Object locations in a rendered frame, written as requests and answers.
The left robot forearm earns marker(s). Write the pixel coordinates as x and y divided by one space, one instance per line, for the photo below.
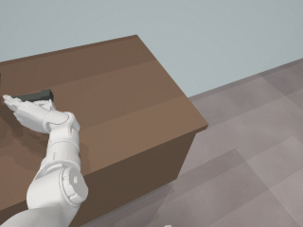
63 144

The left robot hand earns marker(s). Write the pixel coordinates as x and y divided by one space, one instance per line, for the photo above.
30 114

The tap lever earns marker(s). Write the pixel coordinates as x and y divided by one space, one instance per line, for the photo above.
44 95

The counter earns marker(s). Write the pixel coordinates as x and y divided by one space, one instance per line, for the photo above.
136 124

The left robot upper arm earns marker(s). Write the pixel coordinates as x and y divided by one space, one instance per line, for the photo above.
53 200

